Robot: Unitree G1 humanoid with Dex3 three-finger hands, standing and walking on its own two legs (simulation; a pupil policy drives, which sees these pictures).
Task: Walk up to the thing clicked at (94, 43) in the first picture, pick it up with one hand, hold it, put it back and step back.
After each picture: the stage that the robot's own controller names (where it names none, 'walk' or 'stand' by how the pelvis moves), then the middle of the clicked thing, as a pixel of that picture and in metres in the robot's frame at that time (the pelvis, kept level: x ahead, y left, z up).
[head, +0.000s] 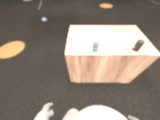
stand; (95, 46) +0.68 -0.02 -0.03
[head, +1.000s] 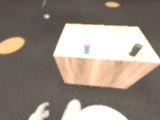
rise first; (87, 47) +0.60 +0.08 -0.01
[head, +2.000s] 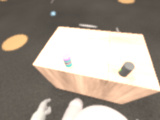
rise first; (67, 60) +0.42 +0.22 -0.01
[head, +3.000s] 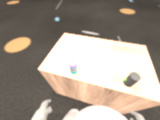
stand; (73, 67) +0.39 +0.16 -0.03
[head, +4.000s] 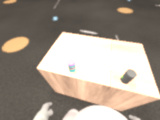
stand; (71, 65) +0.41 +0.17 -0.04
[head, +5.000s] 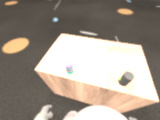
stand; (69, 67) +0.40 +0.19 -0.04
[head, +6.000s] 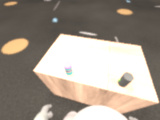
stand; (68, 68) +0.39 +0.20 -0.04
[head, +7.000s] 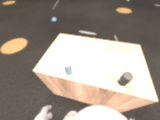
rise first; (68, 68) +0.39 +0.20 -0.04
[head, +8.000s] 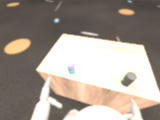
rise first; (71, 67) +0.39 +0.19 -0.03
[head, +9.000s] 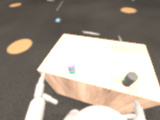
go down; (71, 67) +0.39 +0.19 -0.03
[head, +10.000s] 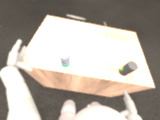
go down; (65, 59) +0.40 +0.17 +0.02
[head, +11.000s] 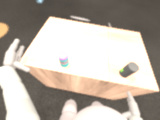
go down; (63, 59) +0.40 +0.18 +0.02
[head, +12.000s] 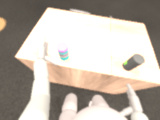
close in; (63, 51) +0.43 +0.18 +0.06
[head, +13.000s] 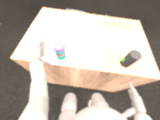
close; (60, 51) +0.43 +0.18 +0.07
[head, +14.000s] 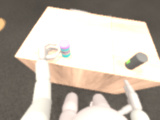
lift; (65, 49) +0.44 +0.17 +0.07
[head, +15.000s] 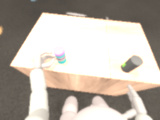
lift; (60, 55) +0.41 +0.18 +0.06
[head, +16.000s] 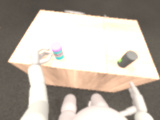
lift; (57, 51) +0.44 +0.19 +0.06
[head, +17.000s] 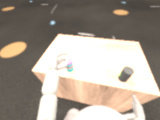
rise first; (69, 65) +0.42 +0.18 +0.00
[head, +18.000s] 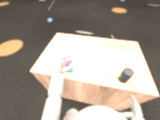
stand; (68, 65) +0.40 +0.18 -0.01
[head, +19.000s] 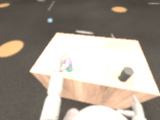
stand; (68, 65) +0.41 +0.18 -0.01
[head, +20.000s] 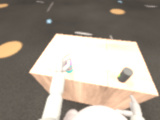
stand; (68, 66) +0.40 +0.18 -0.01
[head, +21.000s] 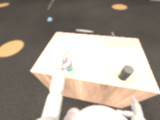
stand; (68, 64) +0.41 +0.18 -0.01
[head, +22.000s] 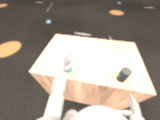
stand; (68, 65) +0.41 +0.18 -0.01
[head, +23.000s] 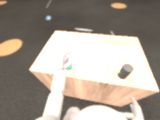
stand; (67, 63) +0.42 +0.19 +0.00
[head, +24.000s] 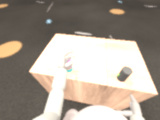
stand; (68, 65) +0.41 +0.18 -0.01
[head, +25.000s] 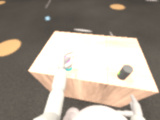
stand; (67, 64) +0.41 +0.18 -0.01
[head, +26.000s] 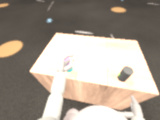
stand; (68, 65) +0.41 +0.18 -0.01
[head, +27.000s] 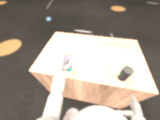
stand; (68, 64) +0.41 +0.18 +0.00
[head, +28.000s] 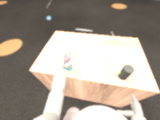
stand; (68, 63) +0.41 +0.18 +0.00
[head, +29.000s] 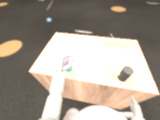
stand; (68, 64) +0.41 +0.19 +0.00
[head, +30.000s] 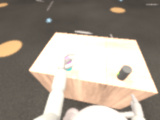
stand; (67, 64) +0.42 +0.19 +0.00
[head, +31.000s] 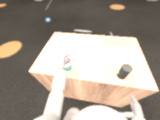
stand; (67, 64) +0.41 +0.19 +0.00
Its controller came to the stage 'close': yes
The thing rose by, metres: 0.01
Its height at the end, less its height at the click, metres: +0.00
